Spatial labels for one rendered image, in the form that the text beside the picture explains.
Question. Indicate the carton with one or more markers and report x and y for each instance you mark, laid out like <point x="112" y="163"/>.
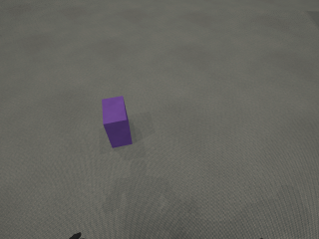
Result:
<point x="116" y="122"/>

